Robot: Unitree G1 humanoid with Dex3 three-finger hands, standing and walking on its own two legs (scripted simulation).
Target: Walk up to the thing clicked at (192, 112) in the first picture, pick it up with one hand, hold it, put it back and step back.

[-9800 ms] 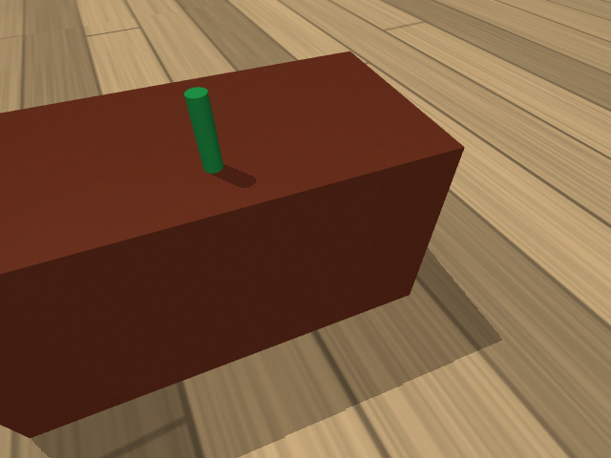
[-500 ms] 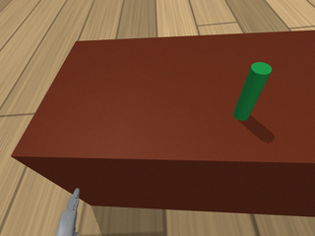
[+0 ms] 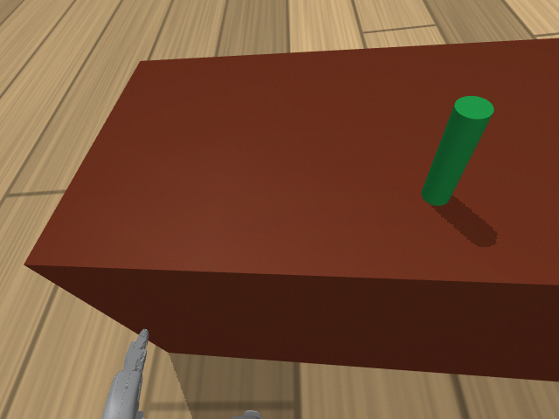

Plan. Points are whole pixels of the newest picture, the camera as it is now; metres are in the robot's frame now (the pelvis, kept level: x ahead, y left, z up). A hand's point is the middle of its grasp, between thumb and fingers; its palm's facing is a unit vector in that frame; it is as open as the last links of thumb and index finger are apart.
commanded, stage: go down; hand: right
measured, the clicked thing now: (451, 157) +0.51 -0.22 +0.06
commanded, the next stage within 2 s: approach in 0.76 s
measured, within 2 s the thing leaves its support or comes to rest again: neither
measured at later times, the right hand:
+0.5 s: hand out of the picture +0.41 -0.40 +0.14, palm faces +0.24 +0.97 +0.02, open 17.6 cm
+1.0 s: hand out of the picture +0.40 -0.40 +0.14, palm faces +0.24 +0.97 +0.02, open 17.5 cm
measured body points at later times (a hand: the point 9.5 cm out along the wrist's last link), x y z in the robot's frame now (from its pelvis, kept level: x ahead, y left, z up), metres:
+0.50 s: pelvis +0.00 +0.00 -0.01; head +0.09 -0.03 +0.43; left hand +0.15 +0.26 -0.05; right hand +0.39 -0.45 +0.15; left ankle +0.03 +0.15 -0.71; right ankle -0.01 -0.10 -0.71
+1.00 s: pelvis +0.01 +0.00 -0.01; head +0.08 -0.04 +0.44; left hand +0.16 +0.26 -0.05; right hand +0.38 -0.45 +0.14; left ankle +0.03 +0.15 -0.71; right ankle -0.01 -0.10 -0.71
